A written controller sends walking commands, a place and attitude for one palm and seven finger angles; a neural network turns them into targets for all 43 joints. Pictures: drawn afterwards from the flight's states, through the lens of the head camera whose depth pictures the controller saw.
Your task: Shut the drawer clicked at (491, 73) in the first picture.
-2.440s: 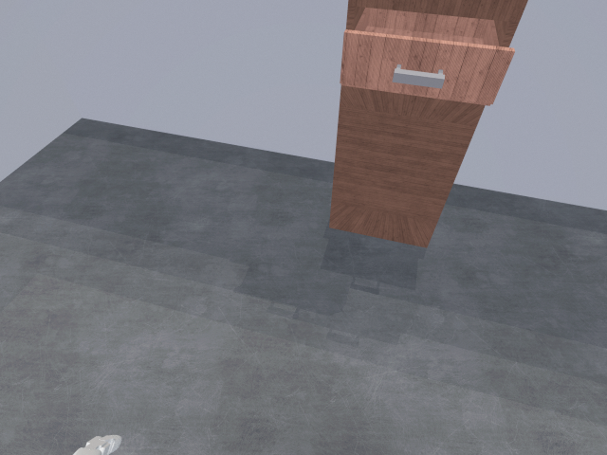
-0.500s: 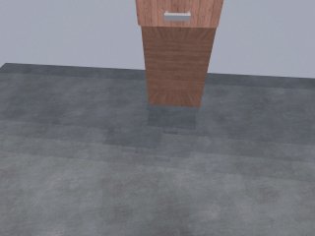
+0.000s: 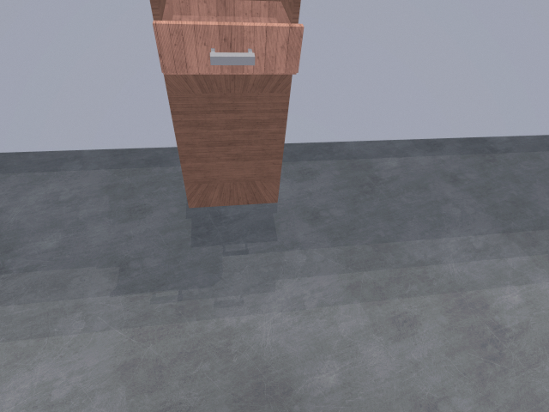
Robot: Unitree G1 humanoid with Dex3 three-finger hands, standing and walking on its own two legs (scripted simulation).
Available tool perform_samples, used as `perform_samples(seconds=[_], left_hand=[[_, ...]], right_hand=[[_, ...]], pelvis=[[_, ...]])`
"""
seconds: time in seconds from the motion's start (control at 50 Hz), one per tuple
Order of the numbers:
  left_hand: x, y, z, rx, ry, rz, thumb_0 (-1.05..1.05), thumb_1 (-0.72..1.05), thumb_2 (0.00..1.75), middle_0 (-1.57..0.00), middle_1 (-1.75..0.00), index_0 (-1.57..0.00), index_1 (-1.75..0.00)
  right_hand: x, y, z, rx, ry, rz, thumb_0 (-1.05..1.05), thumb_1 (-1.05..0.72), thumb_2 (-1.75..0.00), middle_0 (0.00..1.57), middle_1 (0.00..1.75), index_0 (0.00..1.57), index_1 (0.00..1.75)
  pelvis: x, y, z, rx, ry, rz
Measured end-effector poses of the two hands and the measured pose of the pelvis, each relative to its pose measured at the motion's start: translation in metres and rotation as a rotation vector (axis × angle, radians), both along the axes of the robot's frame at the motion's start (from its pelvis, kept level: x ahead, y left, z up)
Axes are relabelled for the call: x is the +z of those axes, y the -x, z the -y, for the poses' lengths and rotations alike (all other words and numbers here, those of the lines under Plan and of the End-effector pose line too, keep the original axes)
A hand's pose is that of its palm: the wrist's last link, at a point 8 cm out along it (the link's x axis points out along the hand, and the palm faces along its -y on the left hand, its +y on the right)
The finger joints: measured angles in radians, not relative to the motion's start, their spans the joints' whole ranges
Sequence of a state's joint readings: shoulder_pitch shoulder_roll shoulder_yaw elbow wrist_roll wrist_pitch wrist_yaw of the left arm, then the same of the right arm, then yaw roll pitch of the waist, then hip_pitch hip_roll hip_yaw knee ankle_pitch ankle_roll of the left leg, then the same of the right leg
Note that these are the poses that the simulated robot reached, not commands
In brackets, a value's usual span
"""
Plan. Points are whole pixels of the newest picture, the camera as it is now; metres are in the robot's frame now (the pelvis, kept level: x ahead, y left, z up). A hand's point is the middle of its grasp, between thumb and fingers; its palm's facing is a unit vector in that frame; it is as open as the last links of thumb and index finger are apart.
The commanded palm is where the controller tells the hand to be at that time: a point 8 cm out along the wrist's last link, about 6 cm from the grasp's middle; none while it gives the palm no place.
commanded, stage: walk to a spot facing it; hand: left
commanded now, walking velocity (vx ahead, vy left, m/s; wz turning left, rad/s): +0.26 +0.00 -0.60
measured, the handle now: (232, 55) +0.93 +0.20 +0.07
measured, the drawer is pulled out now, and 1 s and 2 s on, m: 0.18 0.18 0.18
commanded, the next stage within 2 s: turn to face it in 1.18 s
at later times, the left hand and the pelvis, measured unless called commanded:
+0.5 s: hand (235, 323) +0.31 +0.10 -0.18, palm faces -0.34 -0.92 -0.20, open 7.4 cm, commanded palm none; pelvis +0.12 -0.04 -0.02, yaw -18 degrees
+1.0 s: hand (227, 276) +0.41 +0.13 -0.17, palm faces -0.50 -0.85 -0.18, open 7.4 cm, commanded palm none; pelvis +0.27 -0.03 +0.01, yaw -36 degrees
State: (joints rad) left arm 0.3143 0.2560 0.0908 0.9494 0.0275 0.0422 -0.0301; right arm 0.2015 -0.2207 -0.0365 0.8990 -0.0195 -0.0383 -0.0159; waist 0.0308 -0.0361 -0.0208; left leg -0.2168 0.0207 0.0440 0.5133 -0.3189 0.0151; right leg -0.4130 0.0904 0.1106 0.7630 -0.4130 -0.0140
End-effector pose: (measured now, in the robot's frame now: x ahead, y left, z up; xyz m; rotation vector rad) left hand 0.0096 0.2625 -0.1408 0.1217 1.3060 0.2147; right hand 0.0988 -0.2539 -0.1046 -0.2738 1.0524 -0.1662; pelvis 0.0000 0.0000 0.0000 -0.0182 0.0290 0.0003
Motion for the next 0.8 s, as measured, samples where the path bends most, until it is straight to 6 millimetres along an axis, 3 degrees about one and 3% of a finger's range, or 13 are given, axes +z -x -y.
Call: perform_samples(seconds=[0.1, 0.18, 0.24, 0.32, 0.42, 0.48, 0.6, 0.7, 0.8], left_hand=[[0.008, -0.066, -0.015, -0.099, 0.005, 0.061, 0.01, 0.91, 0.9, -0.2, -0.3, -0.2, -0.3], [0.008, -0.123, -0.006, -0.178, 0.012, 0.094, 0.01, 0.91, 0.9, -0.2, -0.3, -0.19, -0.3], [0.006, -0.166, 0.013, -0.25, 0.028, 0.103, 0.01, 0.91, 0.9, -0.2, -0.3, -0.19, -0.3], [-0.001, -0.228, 0.053, -0.366, 0.049, 0.119, 0.01, 0.91, 0.9, -0.2, -0.3, -0.19, -0.3], [-0.012, -0.295, 0.103, -0.473, 0.053, 0.22, 0.01, 0.91, 0.9, -0.2, -0.3, -0.2, -0.3], [-0.008, -0.308, 0.115, -0.485, 0.049, 0.23, 0.01, 0.91, 0.9, -0.2, -0.3, -0.2, -0.3], [0.004, -0.315, 0.117, -0.52, 0.028, 0.15, 0.01, 0.9, 0.9, -0.2, -0.3, -0.2, -0.3], [0.006, -0.327, 0.105, -0.514, 0.033, 0.11, 0.01, 0.9, 0.9, -0.2, -0.3, -0.2, -0.3], [-0.004, -0.347, 0.082, -0.482, 0.037, 0.074, 0.01, 0.9, 0.9, -0.21, -0.3, -0.2, -0.3]], right_hand=[[0.004, 0.046, -0.009, -0.109, 0.004, -0.102, 0.01, -0.91, -0.9, 0.2, 0.3, 0.2, 0.3], [-0.004, 0.087, -0.02, -0.208, -0.017, -0.227, 0.01, -0.91, -0.9, 0.2, 0.3, 0.2, 0.3], [-0.011, 0.115, -0.029, -0.288, -0.047, -0.326, 0.01, -0.91, -0.9, 0.2, 0.3, 0.2, 0.3], [-0.022, 0.145, -0.039, -0.403, -0.101, -0.443, 0.01, -0.91, -0.9, 0.2, 0.3, 0.2, 0.3], [-0.045, 0.155, -0.035, -0.506, -0.168, -0.53, 0.01, -0.91, -0.9, 0.2, 0.3, 0.2, 0.3], [-0.049, 0.125, -0.019, -0.517, -0.163, -0.478, 0.01, -0.91, -0.9, 0.2, 0.3, 0.2, 0.3], [-0.036, 0.022, 0.019, -0.494, -0.127, -0.208, 0.01, -0.91, -0.9, 0.2, 0.3, 0.2, 0.3], [-0.02, -0.054, 0.034, -0.464, -0.098, -0.045, 0.01, -0.91, -0.9, 0.2, 0.3, 0.19, 0.3], [-0.009, -0.113, 0.036, -0.449, -0.047, 0.037, 0.01, -0.91, -0.9, 0.2, 0.3, 0.2, 0.3]], pelvis=[[0.009, -0.023, -0.007, -0.066, 0.013, 0.016], [0.008, -0.041, -0.008, -0.118, 0.02, 0.024], [0.004, -0.055, -0.004, -0.159, 0.019, 0.027], [-0.005, -0.076, 0.006, -0.218, 0.009, 0.027], [-0.027, -0.106, 0.03, -0.273, -0.003, 0.035], [-0.024, -0.116, 0.036, -0.297, 0.009, 0.05], [-0.007, -0.145, 0.04, -0.363, -0.006, 0.03], [-0.002, -0.176, 0.036, -0.415, -0.012, 0.013], [-0.006, -0.214, 0.026, -0.47, 0.001, 0.004]])
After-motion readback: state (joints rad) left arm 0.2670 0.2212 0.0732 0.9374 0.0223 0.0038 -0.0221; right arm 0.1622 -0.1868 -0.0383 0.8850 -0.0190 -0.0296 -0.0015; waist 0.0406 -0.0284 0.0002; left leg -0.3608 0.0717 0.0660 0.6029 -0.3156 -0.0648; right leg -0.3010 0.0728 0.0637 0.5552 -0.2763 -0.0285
